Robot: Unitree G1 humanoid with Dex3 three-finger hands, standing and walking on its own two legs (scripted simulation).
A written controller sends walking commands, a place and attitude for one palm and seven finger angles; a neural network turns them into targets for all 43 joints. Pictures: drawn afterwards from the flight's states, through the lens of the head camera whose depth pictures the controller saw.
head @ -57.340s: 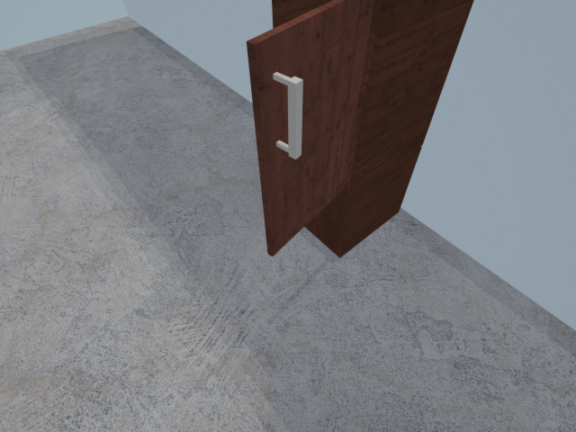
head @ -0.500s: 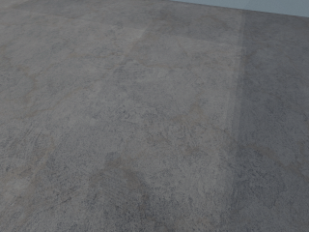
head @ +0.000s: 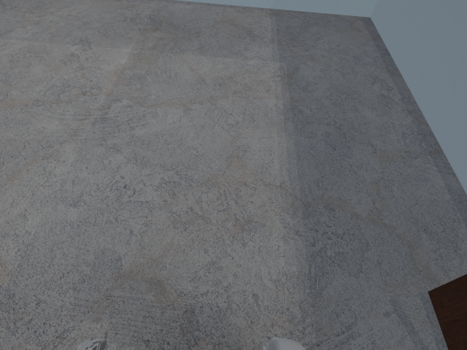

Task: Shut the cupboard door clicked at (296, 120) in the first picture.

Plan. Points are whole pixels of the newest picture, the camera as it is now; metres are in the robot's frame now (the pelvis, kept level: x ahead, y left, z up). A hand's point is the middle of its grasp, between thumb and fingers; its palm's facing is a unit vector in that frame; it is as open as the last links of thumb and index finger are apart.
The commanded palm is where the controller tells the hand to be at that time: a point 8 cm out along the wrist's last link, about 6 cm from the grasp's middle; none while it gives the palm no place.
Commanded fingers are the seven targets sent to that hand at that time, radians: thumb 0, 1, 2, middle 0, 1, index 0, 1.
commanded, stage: turn to face it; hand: left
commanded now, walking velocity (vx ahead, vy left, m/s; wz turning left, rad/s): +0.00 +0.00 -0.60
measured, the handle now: out of the picture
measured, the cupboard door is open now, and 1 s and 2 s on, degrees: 21 21 21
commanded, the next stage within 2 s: take the last steps up to it in 1.82 s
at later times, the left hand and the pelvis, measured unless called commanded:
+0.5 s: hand out of the picture +0.14 +0.15 -0.16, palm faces -0.25 -0.94 -0.23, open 7.4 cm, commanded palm none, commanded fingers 0.00 0.90 0.90 -0.20 -0.30 -0.20 -0.30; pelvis +0.01 -0.02 +0.00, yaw -17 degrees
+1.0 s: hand (196, 299) +0.23 +0.09 -0.16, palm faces -0.55 -0.79 -0.28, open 7.4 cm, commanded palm none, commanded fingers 0.00 0.90 0.90 -0.20 -0.30 -0.20 -0.30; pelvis +0.02 -0.03 -0.02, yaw -36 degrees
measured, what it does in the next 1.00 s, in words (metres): steps on the spot, turning right: right foot, then left foot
